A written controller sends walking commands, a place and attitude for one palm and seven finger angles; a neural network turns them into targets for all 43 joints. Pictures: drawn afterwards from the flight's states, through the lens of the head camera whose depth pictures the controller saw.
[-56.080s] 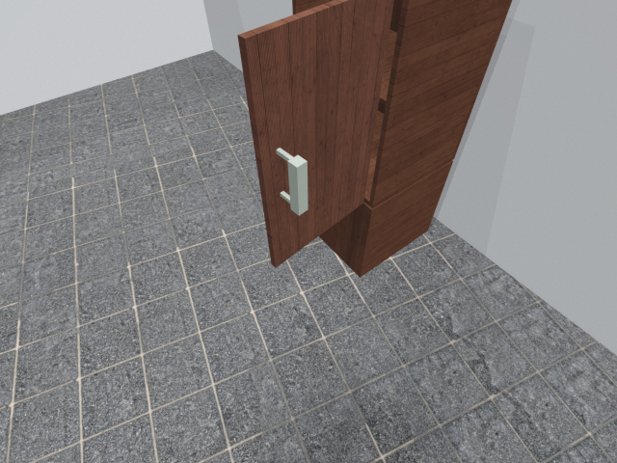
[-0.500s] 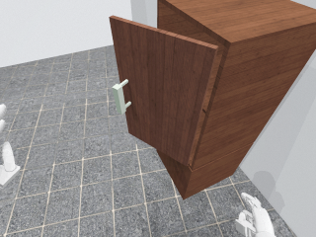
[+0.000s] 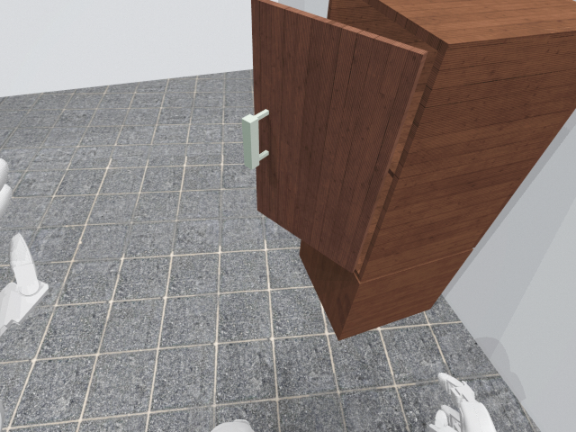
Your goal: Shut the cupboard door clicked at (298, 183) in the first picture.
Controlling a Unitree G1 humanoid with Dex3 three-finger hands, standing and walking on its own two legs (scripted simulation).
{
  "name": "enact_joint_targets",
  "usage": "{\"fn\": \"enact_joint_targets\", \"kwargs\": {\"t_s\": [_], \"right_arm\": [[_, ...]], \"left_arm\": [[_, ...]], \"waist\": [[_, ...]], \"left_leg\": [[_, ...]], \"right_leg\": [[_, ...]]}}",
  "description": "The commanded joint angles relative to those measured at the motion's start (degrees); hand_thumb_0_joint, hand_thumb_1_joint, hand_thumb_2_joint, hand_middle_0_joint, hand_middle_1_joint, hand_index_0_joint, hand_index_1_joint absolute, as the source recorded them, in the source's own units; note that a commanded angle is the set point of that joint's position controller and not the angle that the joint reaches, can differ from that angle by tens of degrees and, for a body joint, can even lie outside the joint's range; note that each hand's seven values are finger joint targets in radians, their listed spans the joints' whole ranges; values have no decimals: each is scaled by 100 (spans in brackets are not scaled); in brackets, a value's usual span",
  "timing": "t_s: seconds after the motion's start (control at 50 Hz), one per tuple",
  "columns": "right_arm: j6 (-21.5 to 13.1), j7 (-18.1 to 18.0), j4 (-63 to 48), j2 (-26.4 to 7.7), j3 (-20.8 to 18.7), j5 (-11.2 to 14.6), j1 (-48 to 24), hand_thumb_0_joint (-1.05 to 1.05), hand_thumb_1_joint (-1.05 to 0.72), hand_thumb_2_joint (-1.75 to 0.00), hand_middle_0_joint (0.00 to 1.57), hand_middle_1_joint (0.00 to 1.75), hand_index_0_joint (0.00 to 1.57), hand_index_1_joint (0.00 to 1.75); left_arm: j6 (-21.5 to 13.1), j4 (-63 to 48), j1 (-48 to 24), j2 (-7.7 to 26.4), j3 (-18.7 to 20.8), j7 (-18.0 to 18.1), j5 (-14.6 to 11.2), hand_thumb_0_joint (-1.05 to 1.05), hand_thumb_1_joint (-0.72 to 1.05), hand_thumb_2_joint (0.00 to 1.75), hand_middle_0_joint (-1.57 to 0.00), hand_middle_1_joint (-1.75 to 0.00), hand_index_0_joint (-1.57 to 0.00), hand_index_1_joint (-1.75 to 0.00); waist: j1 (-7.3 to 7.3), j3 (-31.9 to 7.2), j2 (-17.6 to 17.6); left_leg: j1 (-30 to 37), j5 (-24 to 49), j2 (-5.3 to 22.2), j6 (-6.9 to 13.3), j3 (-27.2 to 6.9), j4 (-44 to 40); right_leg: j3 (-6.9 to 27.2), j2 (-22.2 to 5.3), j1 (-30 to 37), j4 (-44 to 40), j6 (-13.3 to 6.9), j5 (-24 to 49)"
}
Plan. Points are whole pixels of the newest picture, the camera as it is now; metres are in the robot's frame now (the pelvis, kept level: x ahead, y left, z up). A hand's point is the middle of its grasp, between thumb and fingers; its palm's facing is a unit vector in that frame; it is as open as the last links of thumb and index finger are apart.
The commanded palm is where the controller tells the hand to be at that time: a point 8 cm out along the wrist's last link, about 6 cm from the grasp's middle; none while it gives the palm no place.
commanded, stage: step back with the hand held close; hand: left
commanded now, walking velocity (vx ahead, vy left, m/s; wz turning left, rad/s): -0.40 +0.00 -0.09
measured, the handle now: (257, 138) +0.75 +0.13 -0.02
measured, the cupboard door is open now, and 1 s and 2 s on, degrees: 31 31 31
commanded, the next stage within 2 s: stop stepping back and stand still in 0.20 s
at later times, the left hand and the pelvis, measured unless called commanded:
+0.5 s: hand out of the picture +0.13 +0.25 +0.20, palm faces +0.38 -0.85 -0.38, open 7.4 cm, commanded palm +0.06 +0.29 +0.20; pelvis -0.11 +0.01 +0.01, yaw -5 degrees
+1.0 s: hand out of the picture +0.08 +0.29 +0.19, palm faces +0.42 -0.84 -0.34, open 7.4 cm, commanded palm +0.00 +0.32 +0.20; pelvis -0.17 +0.03 +0.01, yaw -5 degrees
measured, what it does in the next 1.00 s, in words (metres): walks backwards: right foot, then left foot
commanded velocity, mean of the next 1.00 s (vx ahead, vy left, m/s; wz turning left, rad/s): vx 0.02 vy -0.01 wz -0.03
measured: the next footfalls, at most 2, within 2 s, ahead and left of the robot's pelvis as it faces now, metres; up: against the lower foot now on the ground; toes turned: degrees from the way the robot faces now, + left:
right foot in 0.28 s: -0.13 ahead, -0.13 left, +0.00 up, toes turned -2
left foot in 0.42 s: +0.03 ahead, +0.10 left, +0.00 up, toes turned -2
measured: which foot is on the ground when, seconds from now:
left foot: down 0.00-0.30, up 0.32-0.40, down 0.42-0.66, up 0.68-0.82, down 0.84-1.00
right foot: down 0.00-0.04, up 0.06-0.26, down 0.28-0.86, up 0.88-1.00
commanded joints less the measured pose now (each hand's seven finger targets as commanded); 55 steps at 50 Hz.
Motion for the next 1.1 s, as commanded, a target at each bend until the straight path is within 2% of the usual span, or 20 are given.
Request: {"fn": "enact_joint_targets", "kwargs": {"t_s": [0.0,0.02,0.04,0.1,0.2,0.28,0.36,0.42,0.5,0.56,0.6,0.66,0.7,0.78,0.8,0.84,0.88,0.94,1.02,1.08], "right_arm": [[-419,-192,-953,-771,-294,23,-567,0,-90,-90,20,30,20,30],[-468,-213,-938,-765,-282,-8,-646,0,-90,-90,20,30,20,30],[-504,-201,-904,-605,-318,-52,-626,0,-90,-90,20,30,20,30],[-649,-53,-805,-670,-488,-9,-673,0,-90,-90,20,30,20,30],[-789,68,-595,-545,-343,0,-647,0,-90,-90,20,30,20,30],[-805,-25,-325,-280,-230,-52,-548,0,-90,-90,20,30,20,30],[-711,-196,-532,-458,-214,67,-499,0,-90,-90,20,30,20,30],[-700,-243,-642,-606,-165,124,-537,0,-90,-90,20,30,20,30],[-632,-193,-772,-582,-109,73,-543,0,-90,-90,20,30,20,30],[-570,-156,-937,-596,-151,86,-566,0,-90,-90,20,30,20,30],[-570,-131,-936,-578,-190,28,-531,0,-90,-90,20,30,20,30],[-520,-126,-695,-528,-268,-27,-324,0,-90,-90,20,30,20,30],[-563,-119,-549,-632,-294,-61,-275,0,-90,-90,20,30,20,30],[-699,-278,-404,-597,-214,-38,-236,0,-90,-90,20,30,20,30],[-762,-332,-428,-718,-261,3,-244,0,-90,-90,20,30,20,30],[-885,-324,-547,-835,-222,40,-170,0,-90,-90,20,30,20,30],[-963,-251,-477,-600,-170,-27,-221,0,-90,-90,20,30,20,30],[-985,-66,-528,-510,-167,-26,-364,0,-90,-90,20,30,20,30],[-825,-7,-649,-488,-73,-52,-404,0,-90,-90,20,30,20,30],[-602,-52,-653,-470,-83,-87,-328,0,-90,-90,20,30,20,30]], "left_arm": [[-430,-1067,-515,1406,987,175,-13,0,90,90,-20,-30,-20,-30],[-443,-932,-315,1358,1194,180,40,0,90,90,-20,-30,-20,-30],[-411,-988,-406,1441,1239,153,22,0,90,90,-20,-30,-20,-30],[-491,-1031,-25,1519,1383,105,-101,0,90,90,-20,-30,-20,-30],[-401,-1224,218,1135,841,-13,-268,0,90,90,-20,-30,-20,-30],[-574,-1474,-838,1696,837,73,-138,0,90,90,-20,-30,-20,-30],[-168,-1131,-720,1529,839,109,-94,0,90,90,-20,-30,-20,-30],[-28,-679,-454,1281,779,66,-153,0,90,90,-20,-30,-20,-30],[44,-494,256,1409,1057,39,-211,0,90,90,-20,-30,-20,-30],[91,-712,593,1191,895,28,-200,0,90,90,-20,-30,-20,-30],[62,-1026,634,1420,1004,47,-197,0,90,90,-20,-30,-20,-30],[-6,-1326,336,1440,888,153,-146,0,90,90,-20,-30,-20,-30],[-60,-1358,-270,1471,892,244,-56,0,90,90,-20,-30,-20,-30],[-69,-412,-1178,1107,425,276,74,0,90,90,-20,-30,-20,-30],[-85,-460,-1453,1074,336,258,71,0,90,90,-20,-30,-20,-30],[-173,-787,-1741,1033,353,290,123,0,90,90,-20,-30,-20,-30],[-159,-570,-1272,1344,695,243,129,0,90,90,-20,-30,-20,-30],[-93,-968,-557,1064,521,121,57,0,90,90,-20,-30,-20,-30],[7,-1105,454,1162,739,127,-9,0,90,90,-20,-30,-20,-30],[91,-822,402,1292,903,174,10,0,90,90,-20,-30,-20,-30]], "waist": [[-208,-238,1095],[-95,-504,1966],[-96,-697,1700],[-20,-1183,892],[-72,-683,1619],[-122,-769,-871],[-207,-1135,-306],[-113,-837,1085],[-105,-555,958],[-128,-424,1014],[-157,-577,587],[-139,-487,-893],[-181,-292,-730],[-301,203,91],[-327,333,492],[-305,442,2191],[-236,141,1451],[-131,-137,811],[-122,-359,1353],[-196,-330,724]], "left_leg": [[-594,-1990,1228,508,-1702,-2516],[-1705,-2841,1976,826,-2368,-3400],[-1770,-2256,2199,932,-2417,-3491],[-362,-986,1969,707,-1472,-2665],[140,-1110,1539,60,-658,-2687],[1558,284,494,-416,173,361],[1534,1888,352,-147,8,-556],[1738,2549,1013,134,-735,-1790],[580,-1404,978,36,-1217,-3062],[-70,-1970,700,-143,-770,-3055],[438,-1094,346,-173,-311,-2094],[488,154,66,-190,10,772],[81,54,267,-143,-288,1409],[1588,-271,215,53,97,-615],[1576,-843,388,146,-351,-1269],[1401,-2521,1863,789,-2963,-3103],[808,-2698,1976,872,-3108,-3368],[620,-1652,1702,766,-1963,-3103],[-20,-1664,1284,332,-860,-2893],[-307,-1363,883,117,-432,-2021]], "right_leg": [[217,158,350,318,-116,-1550],[-113,618,1523,2046,9,-1067],[8,605,1622,3028,-2,-1286],[5,558,1029,2570,-56,-1811],[-516,437,1211,-390,-214,-1971],[1686,-1663,-400,-2249,-893,418],[523,-922,778,-549,-520,2474],[-49,120,771,-228,-84,49],[-234,325,1380,-837,-170,-1389],[-480,473,1802,-897,-296,-1763],[-93,117,1351,-1419,-498,-1923],[1953,-1447,276,-2431,-1326,-3341],[2227,-1772,182,-2368,-1510,-3182],[556,-778,-890,-1315,-744,-3377],[309,-519,-884,-673,-615,-3164],[-430,341,-1161,1729,-174,-2156],[1,58,-717,2698,-193,-1758],[-217,-4,83,1876,-177,-1419],[-849,301,1685,-20,-213,-1163],[-337,29,2214,-1085,-388,-1269]]}}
